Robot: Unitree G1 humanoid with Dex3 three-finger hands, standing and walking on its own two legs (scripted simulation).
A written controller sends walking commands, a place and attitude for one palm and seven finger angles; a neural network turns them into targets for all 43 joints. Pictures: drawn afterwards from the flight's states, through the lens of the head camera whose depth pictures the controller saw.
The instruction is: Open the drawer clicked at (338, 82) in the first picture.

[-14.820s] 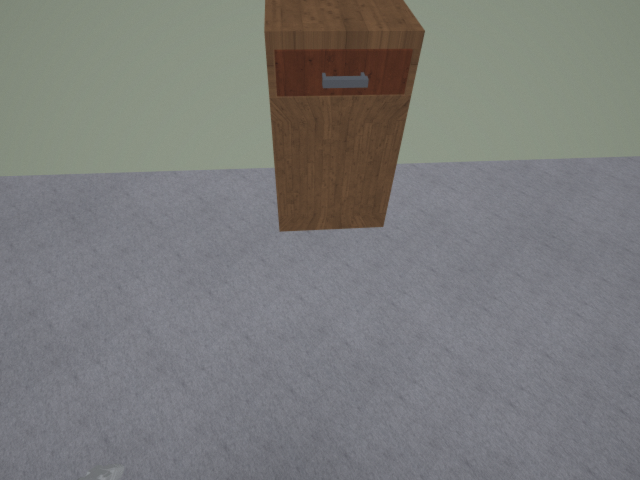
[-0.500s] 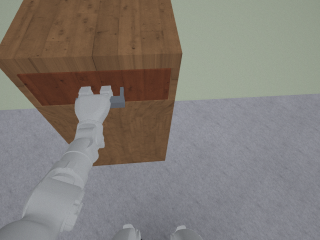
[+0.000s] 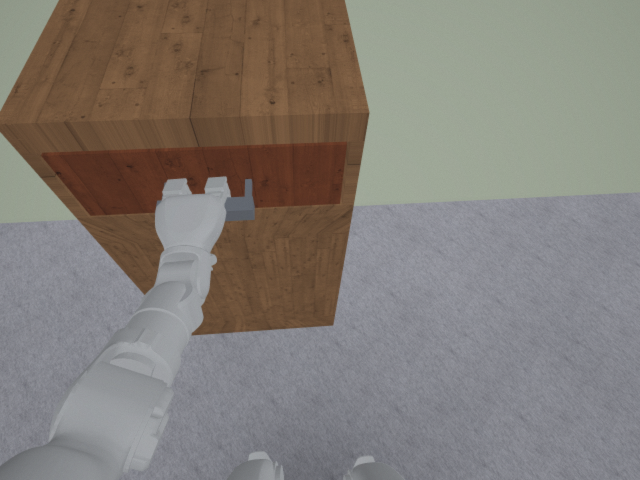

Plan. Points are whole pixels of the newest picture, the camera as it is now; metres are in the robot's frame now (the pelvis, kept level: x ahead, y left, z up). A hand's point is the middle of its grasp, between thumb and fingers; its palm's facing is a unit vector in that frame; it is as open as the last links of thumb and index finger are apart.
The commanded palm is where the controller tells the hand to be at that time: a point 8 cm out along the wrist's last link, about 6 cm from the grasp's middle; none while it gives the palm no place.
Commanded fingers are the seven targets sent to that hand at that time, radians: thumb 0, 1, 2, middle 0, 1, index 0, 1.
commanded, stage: close the thumb around the handle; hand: left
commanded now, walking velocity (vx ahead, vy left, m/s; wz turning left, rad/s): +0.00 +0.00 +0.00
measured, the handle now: (207, 198) +0.51 +0.15 -0.01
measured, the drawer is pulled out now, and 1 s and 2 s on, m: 0.00 0.06 0.17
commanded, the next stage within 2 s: pull the drawer open in 0.32 s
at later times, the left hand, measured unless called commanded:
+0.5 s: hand (203, 240) +0.45 +0.15 -0.02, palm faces -0.04 -0.05 -1.00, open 6.3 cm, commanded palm +0.41 +0.15 +0.03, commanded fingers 0.00 0.90 0.90 -0.40 -1.35 -0.40 -1.35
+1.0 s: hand (200, 277) +0.39 +0.15 -0.03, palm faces -0.03 -0.07 -1.00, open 6.3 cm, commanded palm +0.35 +0.15 +0.03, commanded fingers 0.00 0.90 0.90 -0.40 -1.35 -0.40 -1.35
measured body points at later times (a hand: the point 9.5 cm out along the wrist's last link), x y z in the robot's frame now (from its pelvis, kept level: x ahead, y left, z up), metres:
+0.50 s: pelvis +0.01 +0.00 +0.00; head +0.10 -0.01 +0.44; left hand +0.45 +0.15 +0.03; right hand +0.04 -0.27 -0.13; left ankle +0.01 +0.08 -0.67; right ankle -0.02 -0.10 -0.67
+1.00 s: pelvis +0.02 -0.01 +0.01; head +0.09 -0.01 +0.46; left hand +0.39 +0.15 +0.03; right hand +0.12 -0.26 -0.12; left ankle +0.01 +0.08 -0.67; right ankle -0.02 -0.10 -0.67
